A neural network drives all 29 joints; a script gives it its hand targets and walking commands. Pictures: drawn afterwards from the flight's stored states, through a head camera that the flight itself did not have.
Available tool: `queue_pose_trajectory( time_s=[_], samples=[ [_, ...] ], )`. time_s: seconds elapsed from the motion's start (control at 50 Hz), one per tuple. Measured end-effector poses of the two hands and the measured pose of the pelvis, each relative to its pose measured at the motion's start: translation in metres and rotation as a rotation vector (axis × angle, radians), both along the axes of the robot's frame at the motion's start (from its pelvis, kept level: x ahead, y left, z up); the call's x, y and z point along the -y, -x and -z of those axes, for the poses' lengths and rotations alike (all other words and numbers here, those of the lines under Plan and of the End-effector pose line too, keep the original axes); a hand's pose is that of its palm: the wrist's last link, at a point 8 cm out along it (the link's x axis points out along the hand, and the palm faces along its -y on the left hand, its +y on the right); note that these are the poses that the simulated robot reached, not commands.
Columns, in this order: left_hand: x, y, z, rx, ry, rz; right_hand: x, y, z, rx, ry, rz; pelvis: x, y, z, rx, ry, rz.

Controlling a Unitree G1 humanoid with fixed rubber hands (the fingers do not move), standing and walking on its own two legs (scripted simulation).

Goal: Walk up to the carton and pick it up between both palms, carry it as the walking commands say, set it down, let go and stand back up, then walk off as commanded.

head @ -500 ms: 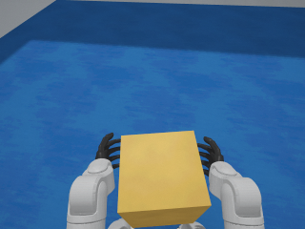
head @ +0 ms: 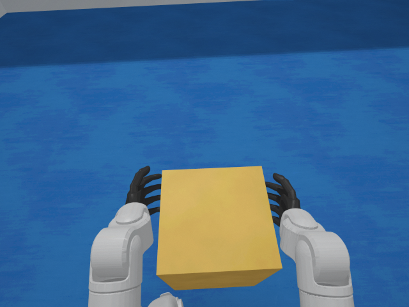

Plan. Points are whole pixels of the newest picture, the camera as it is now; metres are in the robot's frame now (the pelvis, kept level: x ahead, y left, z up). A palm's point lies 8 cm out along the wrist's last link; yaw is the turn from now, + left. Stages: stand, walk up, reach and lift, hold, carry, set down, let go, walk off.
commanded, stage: carry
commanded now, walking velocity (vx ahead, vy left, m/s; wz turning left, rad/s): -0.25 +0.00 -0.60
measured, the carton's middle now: (213, 234) +0.26 +0.01 +0.01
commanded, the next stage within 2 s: none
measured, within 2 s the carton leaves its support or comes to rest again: neither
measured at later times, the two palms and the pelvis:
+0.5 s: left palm out of the picture +0.10 +0.12 +0.10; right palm out of the picture +0.07 -0.14 +0.09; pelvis -0.17 +0.01 +0.01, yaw -9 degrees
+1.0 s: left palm out of the picture +0.00 +0.14 +0.10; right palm out of the picture -0.02 -0.12 +0.10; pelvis -0.26 +0.02 +0.02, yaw -7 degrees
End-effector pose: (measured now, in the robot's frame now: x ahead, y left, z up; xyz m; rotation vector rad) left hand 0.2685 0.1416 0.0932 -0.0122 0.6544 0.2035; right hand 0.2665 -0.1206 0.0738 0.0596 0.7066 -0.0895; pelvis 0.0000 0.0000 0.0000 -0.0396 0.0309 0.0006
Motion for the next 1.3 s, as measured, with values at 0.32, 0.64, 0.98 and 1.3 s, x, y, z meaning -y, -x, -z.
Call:
queue_pose_trajectory(
  time_s=[0.32,0.64,0.98,1.3],
  samples=[
    [0.031,0.107,0.006,0.004,0.066,0.201,0.028,0.155,-0.02,0.003,0.073,0.201,-0.017,0.122,-0.008,-0.005,-0.026,0.136],
    [0.032,0.192,-0.017,-0.008,-0.008,0.199,0.028,0.241,-0.021,-0.008,0.011,0.184,-0.018,0.197,-0.015,0.016,-0.027,0.146],
    [0.005,0.263,-0.006,-0.049,0.02,0.116,0.005,0.288,-0.021,-0.048,0.046,0.1,-0.022,0.257,-0.016,0.02,-0.058,0.121],
    [0.002,0.265,0.001,-0.042,0.024,0.184,-0.001,0.307,-0.013,-0.041,0.045,0.161,-0.044,0.282,-0.017,-0.006,-0.031,0.139]
  ],
)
